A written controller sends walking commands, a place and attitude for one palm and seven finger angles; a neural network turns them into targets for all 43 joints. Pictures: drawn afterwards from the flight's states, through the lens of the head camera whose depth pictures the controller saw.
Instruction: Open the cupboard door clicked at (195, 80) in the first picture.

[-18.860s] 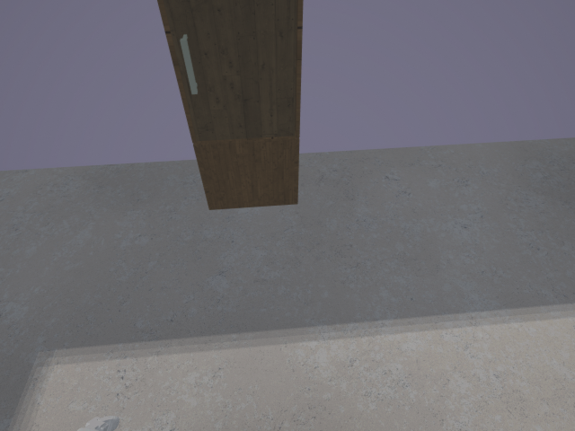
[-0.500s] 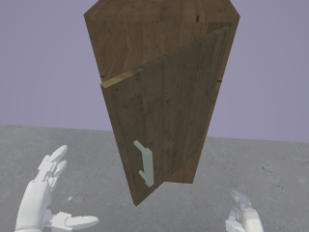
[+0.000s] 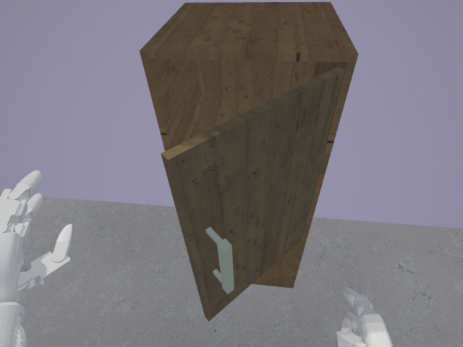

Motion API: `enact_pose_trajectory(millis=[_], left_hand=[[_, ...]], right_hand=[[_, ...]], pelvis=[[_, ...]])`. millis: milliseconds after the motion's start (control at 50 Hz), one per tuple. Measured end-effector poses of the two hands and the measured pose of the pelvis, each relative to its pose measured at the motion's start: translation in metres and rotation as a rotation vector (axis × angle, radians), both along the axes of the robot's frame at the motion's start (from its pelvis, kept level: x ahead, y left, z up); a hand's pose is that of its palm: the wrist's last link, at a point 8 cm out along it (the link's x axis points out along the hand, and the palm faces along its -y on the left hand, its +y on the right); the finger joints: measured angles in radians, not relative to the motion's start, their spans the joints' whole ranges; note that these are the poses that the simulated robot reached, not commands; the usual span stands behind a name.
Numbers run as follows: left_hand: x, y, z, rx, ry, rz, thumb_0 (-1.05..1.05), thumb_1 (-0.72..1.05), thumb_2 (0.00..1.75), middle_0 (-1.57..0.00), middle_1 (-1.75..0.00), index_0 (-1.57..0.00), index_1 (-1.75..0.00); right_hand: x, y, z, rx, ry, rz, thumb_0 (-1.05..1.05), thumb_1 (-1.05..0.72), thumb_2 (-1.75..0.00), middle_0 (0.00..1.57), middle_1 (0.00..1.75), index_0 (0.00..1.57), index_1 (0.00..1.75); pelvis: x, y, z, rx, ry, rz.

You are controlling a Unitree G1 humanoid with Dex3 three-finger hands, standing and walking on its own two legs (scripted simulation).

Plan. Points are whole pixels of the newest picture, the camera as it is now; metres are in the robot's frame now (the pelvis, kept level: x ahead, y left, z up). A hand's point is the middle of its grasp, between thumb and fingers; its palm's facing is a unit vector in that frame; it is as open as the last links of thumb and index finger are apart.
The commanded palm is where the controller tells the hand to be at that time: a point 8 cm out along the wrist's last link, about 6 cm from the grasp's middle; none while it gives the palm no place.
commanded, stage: draw the hand back to the body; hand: left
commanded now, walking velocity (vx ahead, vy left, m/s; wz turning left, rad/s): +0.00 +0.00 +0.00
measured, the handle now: (220, 262) +0.29 +0.07 -0.03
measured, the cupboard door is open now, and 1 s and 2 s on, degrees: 47 47 47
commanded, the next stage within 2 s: step back with the hand held close in 0.38 s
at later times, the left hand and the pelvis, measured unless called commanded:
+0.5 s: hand (63, 253) +0.18 +0.25 +0.16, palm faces +0.45 -0.80 -0.39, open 7.5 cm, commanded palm +0.14 +0.29 +0.18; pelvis -0.01 -0.01 +0.00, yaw -1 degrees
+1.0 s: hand (33, 279) +0.15 +0.27 +0.15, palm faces +0.37 -0.78 -0.50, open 7.4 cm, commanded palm +0.09 +0.31 +0.18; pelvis -0.06 +0.01 +0.00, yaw -1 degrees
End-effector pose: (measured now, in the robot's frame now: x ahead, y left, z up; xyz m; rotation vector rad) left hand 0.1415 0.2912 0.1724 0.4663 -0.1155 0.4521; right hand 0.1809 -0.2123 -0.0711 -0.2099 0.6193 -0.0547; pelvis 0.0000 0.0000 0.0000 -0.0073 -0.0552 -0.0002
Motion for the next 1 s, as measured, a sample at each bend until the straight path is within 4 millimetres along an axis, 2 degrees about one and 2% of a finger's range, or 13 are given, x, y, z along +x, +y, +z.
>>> enact_pose_trajectory(millis=[80, 220, 520, 620, 800, 1000], left_hand=[[0.000, 0.004, 0.010, 0.015, -0.037, 0.021, 0.01, 0.72, 0.83, -0.20, -0.30, -0.20, -0.30], [0.002, -0.004, -0.003, -0.031, 0.004, 0.009, 0.01, 0.84, 0.88, -0.21, -0.30, -0.20, -0.30], [-0.001, -0.009, 0.002, -0.015, -0.009, -0.001, 0.02, 0.89, 0.90, -0.21, -0.30, -0.21, -0.30], [0.003, -0.001, 0.012, 0.054, -0.033, -0.010, 0.02, 0.88, 0.90, -0.21, -0.30, -0.21, -0.30], [-0.005, -0.003, -0.001, 0.083, 0.075, -0.094, 0.02, 0.89, 0.90, -0.21, -0.30, -0.21, -0.30], [-0.034, 0.012, 0.004, 0.115, -0.001, -0.100, 0.02, 0.88, 0.90, -0.21, -0.30, -0.21, -0.30]], right_hand=[[0.000, -0.005, 0.000, -0.001, 0.011, -0.007, 0.02, -0.91, -0.90, 0.20, 0.30, 0.20, 0.30], [-0.005, -0.014, -0.002, -0.006, 0.034, -0.023, 0.02, -0.91, -0.90, 0.20, 0.30, 0.20, 0.30], [-0.012, -0.019, -0.003, 0.001, 0.036, -0.034, 0.02, -0.91, -0.90, 0.20, 0.30, 0.20, 0.30], [-0.016, -0.021, -0.003, -0.011, 0.064, -0.045, 0.02, -0.91, -0.90, 0.20, 0.30, 0.20, 0.30], [-0.040, -0.032, -0.003, -0.043, 0.116, -0.136, 0.02, -0.91, -0.90, 0.20, 0.30, 0.20, 0.30], [-0.076, -0.021, 0.000, -0.066, 0.121, -0.146, 0.02, -0.91, -0.90, 0.20, 0.30, 0.20, 0.30]], pelvis=[[0.000, -0.002, 0.002, 0.001, -0.007, -0.002], [-0.002, -0.006, 0.003, 0.002, -0.014, -0.006], [-0.006, -0.012, 0.004, 0.002, -0.027, -0.009], [-0.012, -0.011, 0.004, -0.010, 0.010, 0.001], [-0.028, 0.000, 0.003, -0.005, 0.052, -0.017], [-0.059, 0.010, -0.002, -0.012, 0.050, -0.017]])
